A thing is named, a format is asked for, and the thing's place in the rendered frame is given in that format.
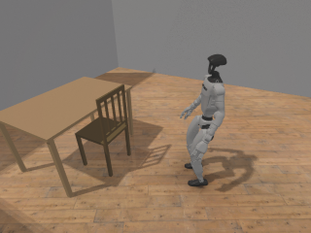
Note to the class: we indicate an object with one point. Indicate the humanoid robot head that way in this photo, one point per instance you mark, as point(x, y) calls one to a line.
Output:
point(215, 60)

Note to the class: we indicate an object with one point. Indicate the left robot upper arm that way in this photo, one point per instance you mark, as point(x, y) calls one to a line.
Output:
point(219, 94)

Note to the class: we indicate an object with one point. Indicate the left robot hand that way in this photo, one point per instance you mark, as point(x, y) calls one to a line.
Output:
point(201, 147)

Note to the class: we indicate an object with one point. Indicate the robot left thigh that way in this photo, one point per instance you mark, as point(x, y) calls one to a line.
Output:
point(196, 140)

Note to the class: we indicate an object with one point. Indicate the robot left forearm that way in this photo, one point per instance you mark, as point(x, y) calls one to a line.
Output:
point(210, 132)

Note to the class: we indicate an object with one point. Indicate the chair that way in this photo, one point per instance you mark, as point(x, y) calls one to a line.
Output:
point(103, 130)

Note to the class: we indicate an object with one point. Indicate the right robot hand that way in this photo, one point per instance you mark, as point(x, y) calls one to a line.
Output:
point(186, 111)

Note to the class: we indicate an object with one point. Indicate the robot right forearm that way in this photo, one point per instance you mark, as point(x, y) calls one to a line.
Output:
point(196, 102)

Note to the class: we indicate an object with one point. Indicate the table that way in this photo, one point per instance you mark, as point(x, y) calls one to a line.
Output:
point(48, 115)

